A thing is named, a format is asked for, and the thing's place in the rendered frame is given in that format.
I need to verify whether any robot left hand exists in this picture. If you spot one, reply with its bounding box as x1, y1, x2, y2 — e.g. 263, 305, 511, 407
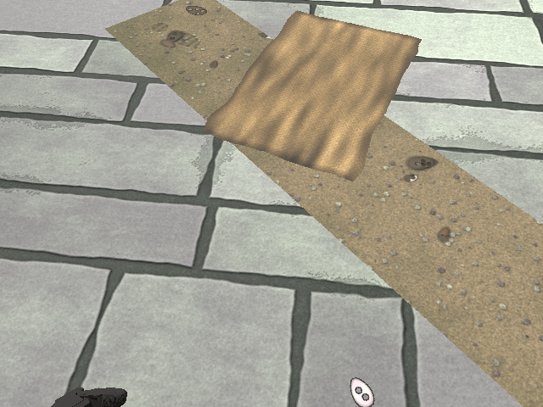
51, 387, 127, 407

